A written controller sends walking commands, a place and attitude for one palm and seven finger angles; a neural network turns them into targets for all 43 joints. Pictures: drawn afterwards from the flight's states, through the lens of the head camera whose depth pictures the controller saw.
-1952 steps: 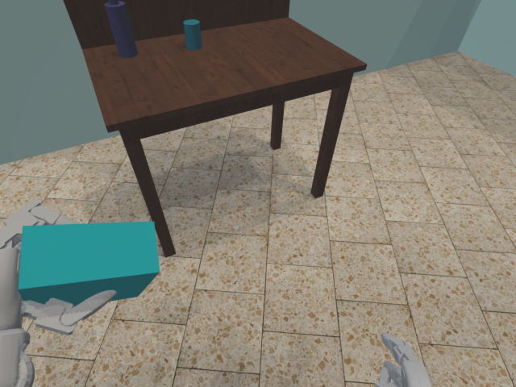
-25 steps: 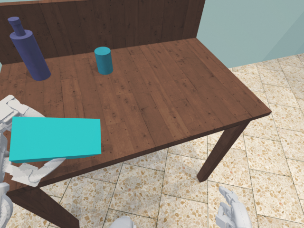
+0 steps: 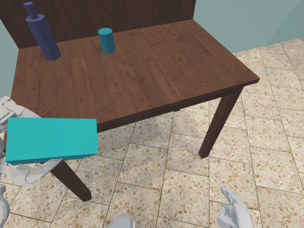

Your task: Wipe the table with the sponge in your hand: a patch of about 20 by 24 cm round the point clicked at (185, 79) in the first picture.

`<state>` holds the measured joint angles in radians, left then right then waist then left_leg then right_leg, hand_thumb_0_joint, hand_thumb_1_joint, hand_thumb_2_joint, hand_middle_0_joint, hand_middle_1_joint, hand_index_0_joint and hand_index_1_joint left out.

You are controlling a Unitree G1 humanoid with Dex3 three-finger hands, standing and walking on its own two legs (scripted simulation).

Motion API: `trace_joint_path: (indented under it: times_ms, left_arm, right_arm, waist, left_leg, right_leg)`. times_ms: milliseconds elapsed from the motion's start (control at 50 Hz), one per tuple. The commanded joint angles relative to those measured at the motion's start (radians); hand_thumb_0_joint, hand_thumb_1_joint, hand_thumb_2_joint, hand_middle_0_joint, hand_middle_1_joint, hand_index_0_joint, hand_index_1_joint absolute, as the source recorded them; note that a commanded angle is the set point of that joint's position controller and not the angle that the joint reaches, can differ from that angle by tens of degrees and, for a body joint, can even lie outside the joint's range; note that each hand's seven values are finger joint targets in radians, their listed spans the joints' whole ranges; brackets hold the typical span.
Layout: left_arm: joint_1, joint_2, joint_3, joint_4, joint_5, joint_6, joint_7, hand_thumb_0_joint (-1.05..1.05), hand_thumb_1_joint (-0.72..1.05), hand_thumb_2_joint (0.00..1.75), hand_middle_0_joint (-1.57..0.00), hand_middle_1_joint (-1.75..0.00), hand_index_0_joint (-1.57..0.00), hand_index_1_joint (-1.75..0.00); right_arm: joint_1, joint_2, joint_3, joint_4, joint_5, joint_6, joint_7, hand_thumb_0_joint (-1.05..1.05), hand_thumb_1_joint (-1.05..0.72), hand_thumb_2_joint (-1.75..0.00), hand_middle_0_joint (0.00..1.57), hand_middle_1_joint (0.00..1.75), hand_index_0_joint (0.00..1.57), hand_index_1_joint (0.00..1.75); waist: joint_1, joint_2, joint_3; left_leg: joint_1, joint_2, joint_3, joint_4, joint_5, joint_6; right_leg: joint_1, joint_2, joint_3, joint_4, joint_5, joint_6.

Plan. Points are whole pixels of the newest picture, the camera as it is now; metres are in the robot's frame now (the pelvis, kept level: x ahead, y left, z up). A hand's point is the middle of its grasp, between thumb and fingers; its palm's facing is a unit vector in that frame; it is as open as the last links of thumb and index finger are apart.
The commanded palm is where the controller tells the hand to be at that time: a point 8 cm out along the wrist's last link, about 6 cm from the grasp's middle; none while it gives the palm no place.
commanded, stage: stop stepping back and stand still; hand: left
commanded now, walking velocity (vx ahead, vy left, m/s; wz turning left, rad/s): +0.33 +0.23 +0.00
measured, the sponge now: (65, 142) +0.24 +0.18 +0.17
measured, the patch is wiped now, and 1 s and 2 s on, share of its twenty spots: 1.00 1.00 1.00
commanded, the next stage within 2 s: stand and wait in 1.18 s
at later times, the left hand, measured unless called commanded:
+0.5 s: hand out of the picture +0.06 +0.22 +0.20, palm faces +0.50 -0.79 -0.36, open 9.9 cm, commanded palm +0.00 +0.25 +0.21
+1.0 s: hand out of the picture -0.01 +0.17 +0.19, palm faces +0.42 -0.82 -0.39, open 9.9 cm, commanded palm -0.06 +0.21 +0.21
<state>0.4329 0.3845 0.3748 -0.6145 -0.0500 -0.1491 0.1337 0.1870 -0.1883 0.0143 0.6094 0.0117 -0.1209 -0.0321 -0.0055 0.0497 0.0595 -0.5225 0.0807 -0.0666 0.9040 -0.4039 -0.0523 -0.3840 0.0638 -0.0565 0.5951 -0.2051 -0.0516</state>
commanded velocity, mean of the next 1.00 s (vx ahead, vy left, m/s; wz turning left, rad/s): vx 0.25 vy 0.06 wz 0.00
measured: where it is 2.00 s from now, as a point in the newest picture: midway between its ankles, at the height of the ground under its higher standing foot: outside the picture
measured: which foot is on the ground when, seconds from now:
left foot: up 0.00-0.22, down 0.24-0.48, up 0.50-0.68, down 0.70-1.00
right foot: down 0.00-0.26, up 0.28-0.46, down 0.48-0.70, up 0.72-0.96, down 0.98-1.00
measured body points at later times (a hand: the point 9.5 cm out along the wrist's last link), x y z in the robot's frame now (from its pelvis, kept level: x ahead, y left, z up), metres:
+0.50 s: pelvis -0.14 -0.04 -0.02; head -0.19 -0.05 +0.43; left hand +0.03 +0.26 +0.22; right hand -0.01 -0.26 -0.12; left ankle -0.19 +0.13 -0.71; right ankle -0.07 -0.12 -0.73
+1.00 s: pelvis -0.22 -0.07 +0.00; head -0.24 -0.08 +0.45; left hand -0.04 +0.21 +0.22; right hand -0.07 -0.30 -0.08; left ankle -0.19 +0.06 -0.72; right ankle -0.17 -0.19 -0.72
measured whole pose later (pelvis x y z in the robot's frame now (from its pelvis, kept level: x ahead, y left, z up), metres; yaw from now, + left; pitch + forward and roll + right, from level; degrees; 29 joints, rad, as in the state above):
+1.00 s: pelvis -0.22 -0.07 +0.00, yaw +1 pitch -1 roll -1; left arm 0.45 0.38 0.36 -0.50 -0.04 -0.11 0.14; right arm 0.29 -0.20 0.04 0.62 0.01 -0.13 -0.05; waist -0.03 0.02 -0.06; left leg -0.35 0.06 0.03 0.69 -0.36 0.02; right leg -0.32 -0.03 -0.09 0.58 -0.27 -0.02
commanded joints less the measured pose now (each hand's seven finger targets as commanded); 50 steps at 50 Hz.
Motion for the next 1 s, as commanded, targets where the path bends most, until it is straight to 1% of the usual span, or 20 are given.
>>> trace_joint_path:
  times_ms: [0, 60, 160, 200, 240, 260, 300, 380, 420, 440, 460, 520, 560, 640, 680, 760, 880, 920, 940, 980]
  left_arm:
    - [0.057, 0.189, 0.141, -0.156, -0.025, -0.032, 0.014, 0.0, 0.1, 1.3, -1.2, -1.6, -1.2, -1.6]
    - [0.018, 0.206, 0.143, -0.139, -0.019, -0.005, 0.029, 0.0, 0.1, 1.3, -1.2, -1.6, -1.2, -1.6]
    - [-0.054, 0.215, 0.137, -0.196, -0.016, 0.0, 0.027, 0.0, 0.1, 1.3, -1.2, -1.6, -1.2, -1.6]
    - [-0.05, 0.223, 0.144, -0.231, -0.017, -0.019, 0.023, 0.0, 0.1, 1.3, -1.2, -1.6, -1.2, -1.6]
    - [-0.08, 0.236, 0.157, -0.24, -0.007, -0.029, 0.033, 0.0, 0.1, 1.3, -1.2, -1.6, -1.2, -1.6]
    - [-0.217, 0.214, 0.108, -0.262, 0.012, -0.041, 0.03, 0.0, 0.1, 1.3, -1.2, -1.6, -1.2, -1.6]
    - [-0.164, 0.165, 0.084, -0.032, 0.012, -0.051, 0.007, 0.0, 0.1, 1.3, -1.2, -1.6, -1.2, -1.6]
    - [-0.249, 0.138, 0.054, 0.061, -0.006, -0.033, -0.022, 0.0, 0.1, 1.3, -1.2, -1.6, -1.2, -1.6]
    - [-0.242, 0.134, 0.043, 0.047, -0.007, -0.014, -0.031, 0.0, 0.1, 1.3, -1.2, -1.6, -1.2, -1.6]
    - [-0.205, 0.142, 0.031, 0.05, -0.002, -0.001, -0.039, 0.0, 0.1, 1.3, -1.2, -1.6, -1.2, -1.6]
    - [-0.237, 0.191, 0.068, -0.017, -0.015, -0.009, -0.036, 0.0, 0.1, 1.3, -1.2, -1.6, -1.2, -1.6]
    - [-0.18, 0.228, 0.13, -0.134, -0.03, -0.047, -0.034, 0.0, 0.1, 1.3, -1.2, -1.6, -1.2, -1.6]
    - [-0.124, 0.229, 0.14, -0.195, -0.027, -0.043, -0.029, 0.0, 0.1, 1.3, -1.2, -1.6, -1.2, -1.6]
    - [-0.073, 0.211, 0.125, -0.216, -0.02, -0.031, 0.015, 0.0, 0.1, 1.3, -1.2, -1.6, -1.2, -1.6]
    - [-0.169, 0.222, 0.141, -0.216, -0.007, -0.045, 0.027, 0.0, 0.1, 1.3, -1.2, -1.6, -1.2, -1.6]
    - [-0.14, 0.179, 0.1, 0.018, 0.014, -0.04, 0.02, 0.0, 0.1, 1.3, -1.2, -1.6, -1.2, -1.6]
    - [-0.096, 0.13, 0.046, -0.075, -0.002, -0.03, 0.012, 0.0, 0.1, 1.3, -1.2, -1.6, -1.2, -1.6]
    - [-0.097, 0.145, 0.064, -0.09, 0.003, -0.022, 0.019, 0.0, 0.1, 1.3, -1.2, -1.6, -1.2, -1.6]
    - [-0.074, 0.165, 0.072, -0.079, 0.013, -0.019, 0.017, 0.0, 0.1, 1.3, -1.2, -1.6, -1.2, -1.6]
    - [-0.159, 0.236, 0.124, -0.139, -0.003, -0.038, 0.016, 0.0, 0.1, 1.3, -1.2, -1.6, -1.2, -1.6]
  right_arm:
    - [-0.079, -0.082, -0.041, -0.161, 0.008, -0.009, -0.019, 0.0, -0.9, -0.9, 0.2, 0.3, 0.2, 0.3]
    - [-0.064, -0.098, -0.029, -0.147, 0.01, 0.016, -0.04, 0.0, -0.9, -0.9, 0.2, 0.3, 0.2, 0.3]
    - [-0.033, -0.137, -0.042, -0.129, 0.01, -0.024, -0.046, 0.0, -0.9, -0.9, 0.2, 0.3, 0.2, 0.3]
    - [-0.005, -0.162, -0.047, -0.144, 0.002, -0.04, -0.049, 0.0, -0.9, -0.9, 0.2, 0.3, 0.2, 0.3]
    - [-0.016, -0.176, -0.077, -0.177, 0.007, -0.064, -0.056, 0.0, -0.9, -0.9, 0.2, 0.3, 0.2, 0.3]
    - [-0.03, -0.142, -0.061, -0.149, 0.003, -0.067, -0.046, 0.0, -0.9, -0.9, 0.2, 0.3, 0.2, 0.3]
    - [-0.013, -0.136, -0.051, -0.045, 0.028, -0.083, -0.013, 0.0, -0.9, -0.9, 0.2, 0.3, 0.2, 0.3]
    - [-0.016, -0.17, -0.047, -0.074, 0.019, -0.063, -0.031, 0.0, -0.9, -0.9, 0.2, 0.3, 0.2, 0.3]
    - [-0.023, -0.177, -0.046, -0.114, 0.019, -0.06, -0.036, 0.0, -0.9, -0.9, 0.2, 0.3, 0.2, 0.3]
    - [-0.042, -0.164, -0.042, -0.13, 0.022, -0.055, -0.033, 0.0, -0.9, -0.9, 0.2, 0.3, 0.2, 0.3]
    - [-0.092, -0.149, -0.051, -0.159, 0.028, -0.045, -0.034, 0.0, -0.9, -0.9, 0.2, 0.3, 0.2, 0.3]
    - [-0.069, -0.143, -0.057, -0.089, 0.019, -0.027, -0.015, 0.0, -0.9, -0.9, 0.2, 0.3, 0.2, 0.3]
    - [-0.089, -0.106, -0.035, -0.076, 0.019, -0.008, -0.012, 0.0, -0.9, -0.9, 0.2, 0.3, 0.2, 0.3]
    - [-0.074, -0.109, -0.011, -0.103, 0.006, -0.031, -0.045, 0.0, -0.9, -0.9, 0.2, 0.3, 0.2, 0.3]
    - [-0.069, -0.161, -0.024, -0.131, -0.001, -0.057, -0.047, 0.0, -0.9, -0.9, 0.2, 0.3, 0.2, 0.3]
    - [-0.039, -0.122, -0.03, -0.072, 0.026, -0.077, -0.018, 0.0, -0.9, -0.9, 0.2, 0.3, 0.2, 0.3]
    - [-0.071, -0.151, -0.03, -0.13, 0.011, -0.067, -0.03, 0.0, -0.9, -0.9, 0.2, 0.3, 0.2, 0.3]
    - [-0.076, -0.166, -0.036, -0.139, -0.001, -0.051, -0.036, 0.0, -0.9, -0.9, 0.2, 0.3, 0.2, 0.3]
    - [-0.074, -0.164, -0.043, -0.141, -0.001, -0.041, -0.035, 0.0, -0.9, -0.9, 0.2, 0.3, 0.2, 0.3]
    - [-0.096, -0.132, -0.043, -0.151, 0.008, -0.03, -0.035, 0.0, -0.9, -0.9, 0.2, 0.3, 0.2, 0.3]
  waist:
    - [-0.031, -0.174, -0.271]
    - [-0.042, -0.139, -0.228]
    - [-0.034, -0.175, -0.263]
    - [-0.028, 0.012, -0.262]
    - [-0.033, 0.408, -0.244]
    - [-0.062, 0.447, -0.071]
    - [-0.016, 0.065, 0.077]
    - [0.0, 0.108, 0.003]
    - [0.005, -0.005, -0.066]
    - [-0.006, -0.161, -0.087]
    - [-0.007, -0.354, -0.137]
    - [-0.018, -0.284, -0.167]
    - [-0.035, -0.109, -0.13]
    - [-0.036, -0.064, -0.184]
    - [-0.036, 0.359, -0.152]
    - [-0.027, 0.029, -0.038]
    - [-0.016, 0.205, -0.084]
    - [0.009, 0.108, -0.12]
    - [0.009, -0.02, -0.127]
    - [0.003, -0.272, -0.118]
  left_leg:
    - [0.046, -0.042, -0.014, 0.481, -0.012, -0.001]
    - [0.16, -0.04, 0.059, 0.261, 0.001, 0.027]
    - [0.305, -0.047, 0.062, -0.252, -0.099, 0.117]
    - [0.318, -0.029, 0.108, -0.588, -0.019, 0.143]
    - [0.347, 0.179, -0.054, -0.662, 0.227, 0.232]
    - [0.187, 0.241, -0.228, -0.687, 0.21, 0.298]
    - [0.173, 0.244, -0.121, -0.625, 0.229, 0.276]
    - [0.096, 0.172, 0.006, -0.468, 0.061, 0.198]
    - [0.063, 0.041, 0.059, -0.213, -0.148, 0.159]
    - [0.009, -0.053, 0.12, 0.032, -0.169, 0.138]
    - [-0.056, -0.106, 0.115, 0.271, -0.199, 0.112]
    - [0.009, -0.056, 0.0, 0.405, 0.055, 0.076]
    - [0.154, -0.028, 0.051, 0.218, 0.044, 0.093]
    - [0.389, -0.042, 0.115, -0.338, -0.069, 0.138]
    - [0.285, 0.183, -0.285, -0.708, -0.331, 0.252]
    - [0.227, 0.224, -0.276, -0.664, -0.167, 0.294]
    - [0.175, 0.137, -0.082, -0.643, -0.189, 0.196]
    - [0.079, 0.081, -0.027, -0.48, -0.203, 0.162]
    - [-0.003, 0.002, 0.061, -0.258, -0.158, 0.135]
    - [-0.148, -0.067, 0.078, 0.219, -0.039, 0.086]
  right_leg:
    - [-0.053, -0.377, 0.332, -0.22, 0.162, -0.089]
    - [-0.197, -0.32, 0.299, -0.283, -0.282, -0.041]
    - [-0.125, -0.319, 0.321, -0.218, -0.304, -0.002]
    - [-0.038, -0.182, 0.182, -0.002, -0.249, 0.038]
    - [-0.141, 0.034, -0.052, 0.562, -0.269, 0.099]
    - [-0.299, -0.06, 0.098, 0.752, -0.246, 0.075]
    - [-0.434, -0.098, 0.143, 0.82, -0.239, 0.052]
    - [-0.02, -0.093, 0.019, 0.235, -0.172, 0.058]
    - [0.191, -0.048, -0.051, -0.058, -0.051, 0.07]
    - [0.217, -0.108, 0.036, -0.12, -0.034, 0.04]
    - [0.149, -0.306, 0.421, -0.301, -0.327, -0.053]
    - [-0.07, -0.37, 0.559, -0.401, -0.544, -0.088]
    - [-0.27, -0.354, 0.425, -0.384, -0.586, -0.088]
    - [-0.258, -0.27, 0.196, -0.177, -0.517, -0.038]
    - [-0.257, 0.0, -0.054, 0.491, -0.357, 0.061]
    - [-0.429, -0.118, 0.102, 0.752, -0.189, 0.058]
    - [-0.012, -0.076, -0.066, 0.097, -0.239, 0.052]
    - [0.233, -0.043, -0.093, -0.123, -0.143, 0.043]
    - [0.305, -0.109, -0.006, -0.18, -0.1, 0.003]
    - [0.243, -0.444, 0.51, -0.403, -0.17, -0.136]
